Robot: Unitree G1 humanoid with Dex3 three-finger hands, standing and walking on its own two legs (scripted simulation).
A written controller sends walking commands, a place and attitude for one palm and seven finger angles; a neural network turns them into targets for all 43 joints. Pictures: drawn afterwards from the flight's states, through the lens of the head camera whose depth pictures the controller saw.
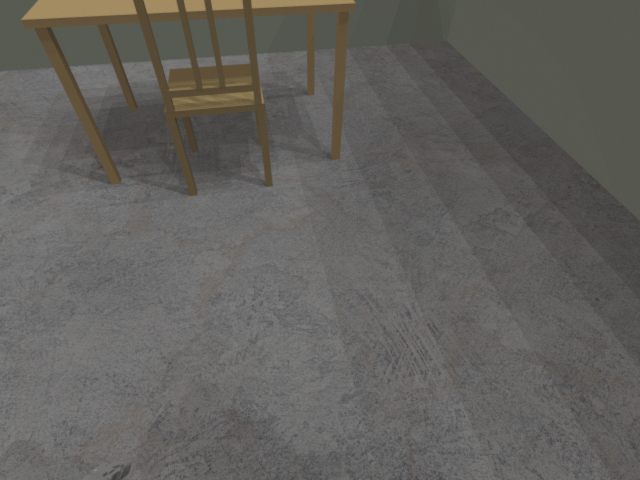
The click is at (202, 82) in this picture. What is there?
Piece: chair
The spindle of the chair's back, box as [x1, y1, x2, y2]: [176, 0, 201, 88]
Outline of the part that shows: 176,0 197,88 201,88 200,77 183,0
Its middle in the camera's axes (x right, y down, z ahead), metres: -0.47 -0.70 +1.37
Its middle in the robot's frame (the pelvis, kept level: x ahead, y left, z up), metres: +1.47 +0.54 -0.08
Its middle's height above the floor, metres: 0.69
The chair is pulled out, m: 0.00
